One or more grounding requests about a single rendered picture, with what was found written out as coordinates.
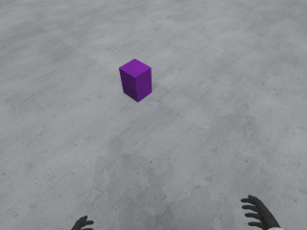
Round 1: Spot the left robot hand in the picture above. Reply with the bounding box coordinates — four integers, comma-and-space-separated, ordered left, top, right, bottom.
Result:
71, 216, 94, 230

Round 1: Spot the right robot hand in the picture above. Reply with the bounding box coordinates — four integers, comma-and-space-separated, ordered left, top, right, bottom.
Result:
241, 195, 281, 230

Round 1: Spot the carton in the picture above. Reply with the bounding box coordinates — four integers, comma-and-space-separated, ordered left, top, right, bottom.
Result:
119, 59, 153, 103

